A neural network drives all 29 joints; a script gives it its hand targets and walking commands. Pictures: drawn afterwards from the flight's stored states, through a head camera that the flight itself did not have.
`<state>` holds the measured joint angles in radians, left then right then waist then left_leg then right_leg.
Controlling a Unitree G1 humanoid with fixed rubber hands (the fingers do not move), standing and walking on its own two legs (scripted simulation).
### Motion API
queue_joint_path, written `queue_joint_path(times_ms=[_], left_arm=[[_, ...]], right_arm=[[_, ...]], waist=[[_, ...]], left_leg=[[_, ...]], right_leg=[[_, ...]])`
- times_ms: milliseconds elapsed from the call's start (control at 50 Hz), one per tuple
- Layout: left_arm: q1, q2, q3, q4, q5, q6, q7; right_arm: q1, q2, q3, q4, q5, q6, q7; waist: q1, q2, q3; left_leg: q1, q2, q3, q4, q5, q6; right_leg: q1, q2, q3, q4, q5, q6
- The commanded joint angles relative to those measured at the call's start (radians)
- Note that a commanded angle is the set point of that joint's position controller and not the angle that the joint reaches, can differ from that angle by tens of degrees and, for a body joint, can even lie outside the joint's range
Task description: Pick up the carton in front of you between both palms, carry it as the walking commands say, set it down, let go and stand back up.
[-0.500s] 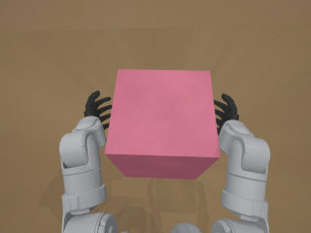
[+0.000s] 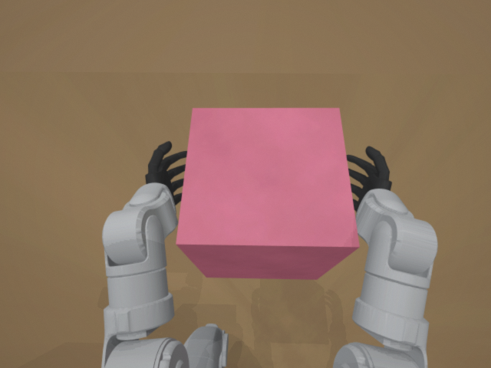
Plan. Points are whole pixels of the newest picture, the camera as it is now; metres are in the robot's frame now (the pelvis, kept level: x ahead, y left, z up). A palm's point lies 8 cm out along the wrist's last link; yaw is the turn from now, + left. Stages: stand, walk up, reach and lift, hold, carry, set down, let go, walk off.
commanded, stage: carry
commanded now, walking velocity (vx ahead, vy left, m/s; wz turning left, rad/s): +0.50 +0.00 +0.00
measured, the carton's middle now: (263, 205) +0.36 +0.02 +0.06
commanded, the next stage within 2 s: none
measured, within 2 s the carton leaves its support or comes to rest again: neither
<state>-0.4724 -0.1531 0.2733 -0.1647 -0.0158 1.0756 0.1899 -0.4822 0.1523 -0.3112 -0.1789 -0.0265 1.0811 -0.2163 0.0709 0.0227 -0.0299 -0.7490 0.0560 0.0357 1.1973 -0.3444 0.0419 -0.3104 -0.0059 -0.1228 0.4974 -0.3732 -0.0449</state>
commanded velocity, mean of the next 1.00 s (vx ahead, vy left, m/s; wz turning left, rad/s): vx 0.50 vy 0.00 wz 0.00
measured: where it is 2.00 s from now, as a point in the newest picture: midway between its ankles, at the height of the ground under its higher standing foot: (268, 147)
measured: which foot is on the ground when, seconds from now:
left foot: up 0.00-0.14, down 0.16-0.60, up 0.62-0.98, down 1.00-1.00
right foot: down 0.00-0.18, up 0.20-0.56, down 0.58-1.00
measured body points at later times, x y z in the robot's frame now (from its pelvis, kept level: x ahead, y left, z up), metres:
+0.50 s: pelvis +0.30 +0.03 +0.03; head +0.33 +0.04 +0.48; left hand +0.66 +0.18 +0.16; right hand +0.65 -0.13 +0.16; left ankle +0.25 +0.12 -0.71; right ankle +0.42 -0.10 -0.65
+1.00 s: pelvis +0.61 +0.03 +0.04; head +0.63 +0.03 +0.49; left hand +0.96 +0.18 +0.18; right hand +0.96 -0.14 +0.18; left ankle +0.76 +0.13 -0.66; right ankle +0.50 -0.08 -0.69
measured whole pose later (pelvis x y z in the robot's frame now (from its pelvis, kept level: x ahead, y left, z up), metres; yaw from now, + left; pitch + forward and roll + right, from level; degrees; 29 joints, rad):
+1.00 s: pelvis +0.61 +0.03 +0.04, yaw -1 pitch +5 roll +0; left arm -0.49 -0.14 0.25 -0.19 0.01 1.08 0.22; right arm -0.50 0.12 -0.28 -0.19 -0.01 1.07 -0.22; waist 0.02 -0.01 -0.07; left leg -0.64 0.04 0.14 0.66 -0.26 0.05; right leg -0.13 -0.04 -0.11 0.48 -0.51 0.01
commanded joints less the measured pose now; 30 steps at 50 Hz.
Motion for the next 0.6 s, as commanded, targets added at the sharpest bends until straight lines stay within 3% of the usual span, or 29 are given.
queue_joint_path(times_ms=[0, 80, 100, 120, 140, 160, 180, 200, 240, 260, 280, 320, 380, 420, 500, 520, 540, 560, 580], left_arm=[[-0.619, -0.638, -0.637, -0.141, -0.198, -0.041, 0.003], [-0.534, -0.568, -0.598, -0.110, -0.146, -0.018, 0.026], [-0.523, -0.560, -0.587, -0.100, -0.134, -0.010, 0.029], [-0.518, -0.554, -0.578, -0.093, -0.123, -0.003, 0.031], [-0.512, -0.549, -0.571, -0.087, -0.112, 0.005, 0.032], [-0.515, -0.545, -0.556, -0.080, -0.102, 0.011, 0.033], [-0.513, -0.556, -0.544, -0.071, -0.096, 0.017, 0.032], [-0.560, -0.567, -0.545, -0.075, -0.100, 0.015, 0.034], [-0.580, -0.625, -0.528, -0.065, -0.101, 0.009, 0.028], [-0.589, -0.644, -0.528, -0.061, -0.098, 0.002, 0.023], [-0.602, -0.655, -0.532, -0.063, -0.098, -0.007, 0.018], [-0.610, -0.661, -0.551, -0.077, -0.095, -0.021, 0.017], [-0.605, -0.629, -0.568, -0.105, -0.097, -0.029, 0.027], [-0.580, -0.597, -0.570, -0.106, -0.104, -0.020, 0.033], [-0.537, -0.568, -0.559, -0.066, -0.110, 0.012, 0.029], [-0.538, -0.567, -0.553, -0.049, -0.109, 0.019, 0.025], [-0.529, -0.570, -0.547, -0.024, -0.107, 0.024, 0.022], [-0.524, -0.572, -0.538, 0.004, -0.105, 0.026, 0.019], [-0.483, -0.571, -0.526, 0.032, -0.098, 0.029, 0.018]], right_arm=[[-0.580, 0.608, 0.600, -0.087, 0.133, -0.037, -0.007], [-0.522, 0.562, 0.597, -0.062, 0.146, -0.015, -0.009], [-0.515, 0.561, 0.596, -0.049, 0.148, -0.009, -0.007], [-0.504, 0.564, 0.594, -0.030, 0.151, -0.004, -0.005], [-0.485, 0.559, 0.585, -0.003, 0.157, -0.001, -0.004], [-0.473, 0.557, 0.579, 0.005, 0.159, 0.001, -0.005], [-0.510, 0.558, 0.583, 0.009, 0.165, -0.001, -0.006], [-0.520, 0.593, 0.604, -0.005, 0.181, 0.001, -0.001], [-0.608, 0.660, 0.656, -0.073, 0.224, -0.009, 0.020], [-0.649, 0.687, 0.678, -0.100, 0.239, -0.019, 0.028], [-0.683, 0.704, 0.692, -0.117, 0.255, -0.029, 0.035], [-0.696, 0.709, 0.709, -0.141, 0.274, -0.044, 0.044], [-0.650, 0.660, 0.694, -0.142, 0.267, -0.048, 0.035], [-0.589, 0.620, 0.668, -0.117, 0.242, -0.038, 0.021], [-0.508, 0.566, 0.618, -0.066, 0.176, -0.006, 0.002], [-0.505, 0.559, 0.608, -0.055, 0.163, 0.001, 0.001], [-0.510, 0.554, 0.600, -0.045, 0.153, 0.008, 0.000], [-0.499, 0.554, 0.594, -0.028, 0.144, 0.014, 0.000], [-0.528, 0.548, 0.587, -0.029, 0.138, 0.019, 0.000]], waist=[[-0.016, -0.142, -0.376], [-0.028, -0.186, -0.335], [-0.054, -0.193, -0.345], [-0.100, -0.172, -0.381], [-0.146, -0.089, -0.472], [-0.179, 0.071, -0.543], [-0.156, 0.329, -0.547], [-0.146, 0.251, -0.517], [-0.152, 0.026, -0.461], [-0.136, 0.005, -0.448], [-0.120, 0.023, -0.451], [-0.112, 0.068, -0.451], [-0.119, 0.080, -0.424], [-0.123, 0.098, -0.403], [-0.117, 0.137, -0.349], [-0.097, 0.146, -0.348], [-0.056, 0.128, -0.366], [-0.016, 0.071, -0.433], [0.033, -0.061, -0.501]], left_leg=[[-0.069, 0.035, 0.006, -0.208, 0.053, -0.016], [0.151, -0.037, 0.141, -0.491, 0.084, -0.002], [0.244, -0.074, 0.181, -0.538, 0.079, 0.009], [0.404, -0.125, 0.236, -0.621, 0.117, 0.019], [0.669, -0.120, 0.203, -0.634, 0.104, 0.032], [0.882, 0.104, -0.198, -0.728, -0.158, 0.098], [1.034, 0.303, -0.691, -0.867, -0.058, 0.224], [1.037, 0.312, -0.703, -0.840, 0.059, 0.248], [0.921, 0.270, -0.492, -0.758, 0.309, 0.224], [0.869, 0.254, -0.415, -0.768, 0.313, 0.196], [0.835, 0.238, -0.355, -0.794, 0.256, 0.178], [0.812, 0.224, -0.294, -0.821, 0.219, 0.176], [0.815, 0.213, -0.209, -0.857, 0.223, 0.197], [0.794, 0.191, -0.134, -0.868, 0.260, 0.185], [0.762, 0.154, -0.032, -0.836, 0.421, 0.128], [0.749, 0.150, -0.011, -0.787, 0.499, 0.110], [0.701, 0.135, 0.041, -0.669, 0.595, 0.082], [0.607, 0.102, 0.097, -0.502, 0.640, 0.038], [0.428, 0.051, 0.117, -0.250, 0.388, -0.004]], right_leg=[[0.368, -0.241, 0.239, -0.169, 0.302, -0.179], [0.315, -0.203, 0.113, -0.149, 0.479, -0.118], [0.301, -0.201, 0.088, -0.087, 0.602, -0.096], [0.263, -0.179, 0.025, 0.051, 0.717, -0.063], [0.164, -0.136, -0.021, 0.246, 0.705, -0.025], [-0.061, -0.079, -0.008, 0.501, 0.409, 0.024], [-0.377, 0.082, 0.058, 0.724, -0.121, 0.048], [-0.475, 0.042, 0.154, 0.887, -0.142, 0.015], [-0.522, -0.023, 0.165, 0.934, -0.067, -0.009], [-0.510, -0.048, 0.172, 0.885, -0.036, -0.010], [-0.485, -0.060, 0.170, 0.839, -0.012, -0.009], [-0.479, -0.056, 0.139, 0.782, 0.007, -0.005], [-0.515, -0.072, 0.103, 0.615, 0.050, 0.016], [-0.461, -0.078, 0.080, 0.453, 0.075, 0.022], [-0.301, -0.007, -0.044, 0.199, 0.115, 0.006], [-0.229, 0.025, -0.083, 0.157, 0.107, -0.003], [-0.086, 0.067, -0.128, 0.084, 0.134, -0.017], [0.157, 0.070, -0.111, 0.054, 0.147, -0.040], [0.373, -0.105, 0.185, -0.007, -0.046, -0.071]])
